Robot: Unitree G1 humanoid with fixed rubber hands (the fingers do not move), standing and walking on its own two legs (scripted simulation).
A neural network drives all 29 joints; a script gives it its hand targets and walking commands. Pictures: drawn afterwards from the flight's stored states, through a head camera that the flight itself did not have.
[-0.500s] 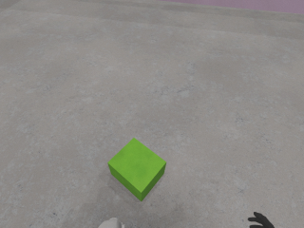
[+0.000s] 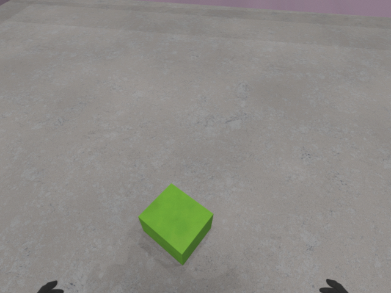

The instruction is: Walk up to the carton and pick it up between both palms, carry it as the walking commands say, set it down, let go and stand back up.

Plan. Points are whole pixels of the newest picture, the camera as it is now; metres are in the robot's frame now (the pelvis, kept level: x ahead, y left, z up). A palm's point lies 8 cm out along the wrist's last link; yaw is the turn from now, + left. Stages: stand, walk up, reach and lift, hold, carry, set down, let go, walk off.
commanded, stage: walk up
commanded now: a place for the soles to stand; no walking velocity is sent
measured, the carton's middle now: (176, 222) +0.53 +0.07 -0.67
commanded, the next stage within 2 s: none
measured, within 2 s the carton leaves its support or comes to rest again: neither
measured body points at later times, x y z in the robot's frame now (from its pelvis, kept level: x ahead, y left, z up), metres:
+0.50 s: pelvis +0.03 +0.12 -0.02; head +0.09 +0.08 +0.42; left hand +0.08 +0.50 -0.09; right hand +0.20 -0.24 -0.11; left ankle +0.13 +0.24 -0.72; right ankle -0.03 -0.11 -0.70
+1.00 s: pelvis +0.08 +0.27 -0.05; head +0.08 +0.21 +0.40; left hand +0.30 +0.59 -0.07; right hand +0.05 -0.10 -0.16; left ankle +0.19 +0.45 -0.68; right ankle +0.09 +0.08 -0.72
